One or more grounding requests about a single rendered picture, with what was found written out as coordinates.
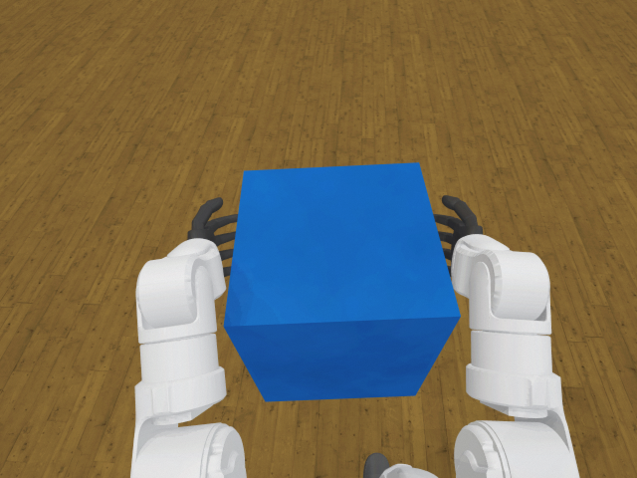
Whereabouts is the left robot hand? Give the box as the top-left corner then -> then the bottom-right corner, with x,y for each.
187,197 -> 238,277

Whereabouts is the right robot upper arm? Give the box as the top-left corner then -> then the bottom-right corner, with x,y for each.
454,420 -> 578,478

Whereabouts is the robot right foot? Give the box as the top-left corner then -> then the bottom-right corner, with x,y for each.
363,453 -> 390,478

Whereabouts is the right robot hand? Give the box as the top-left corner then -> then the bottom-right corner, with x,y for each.
433,195 -> 483,277

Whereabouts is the left robot upper arm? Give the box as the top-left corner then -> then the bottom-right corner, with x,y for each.
132,422 -> 247,478

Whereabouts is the carton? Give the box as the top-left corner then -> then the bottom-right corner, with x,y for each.
224,162 -> 461,402

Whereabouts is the left robot forearm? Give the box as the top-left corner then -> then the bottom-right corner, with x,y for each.
130,238 -> 227,478

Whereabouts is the right robot forearm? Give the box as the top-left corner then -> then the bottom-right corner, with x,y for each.
451,234 -> 579,478

